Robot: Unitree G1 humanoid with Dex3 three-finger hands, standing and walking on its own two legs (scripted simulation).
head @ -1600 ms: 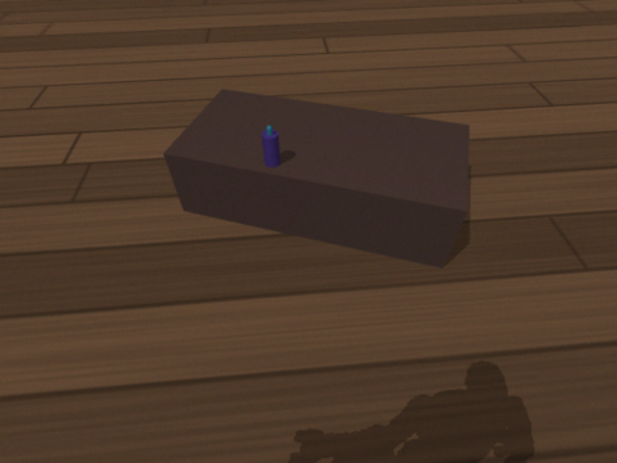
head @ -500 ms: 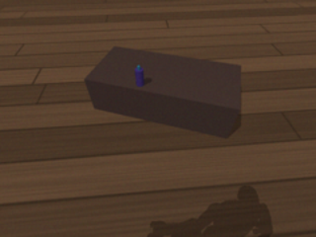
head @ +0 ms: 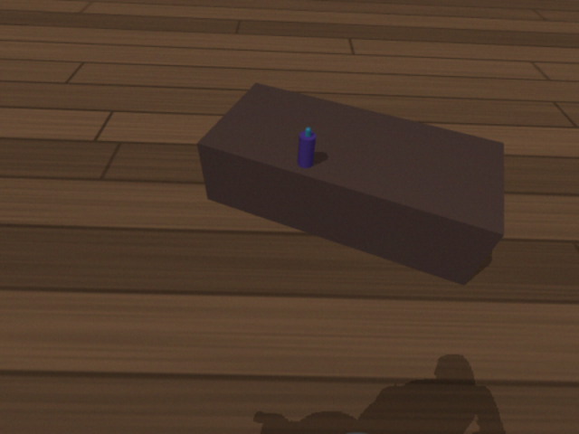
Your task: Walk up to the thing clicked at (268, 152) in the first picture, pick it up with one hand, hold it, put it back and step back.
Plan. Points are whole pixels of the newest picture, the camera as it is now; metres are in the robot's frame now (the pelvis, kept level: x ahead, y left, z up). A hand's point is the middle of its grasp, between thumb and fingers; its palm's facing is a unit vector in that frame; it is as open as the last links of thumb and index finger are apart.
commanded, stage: walk up
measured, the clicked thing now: (306, 146) +1.15 -0.09 -0.35
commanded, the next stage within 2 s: none
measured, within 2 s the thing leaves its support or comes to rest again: neither
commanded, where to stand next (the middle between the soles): +0.54 +0.11 m, yaw +0 degrees
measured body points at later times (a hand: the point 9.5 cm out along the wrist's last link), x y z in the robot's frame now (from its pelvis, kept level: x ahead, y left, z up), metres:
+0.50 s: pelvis +0.19 +0.01 +0.01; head +0.21 -0.01 +0.46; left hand +0.19 +0.34 -0.08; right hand +0.30 -0.30 -0.11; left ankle +0.25 +0.17 -0.68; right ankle +0.19 -0.11 -0.73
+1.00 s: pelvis +0.35 +0.11 +0.01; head +0.37 +0.11 +0.46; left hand +0.38 +0.43 -0.10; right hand +0.43 -0.21 -0.10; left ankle +0.34 +0.19 -0.73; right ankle +0.46 -0.03 -0.70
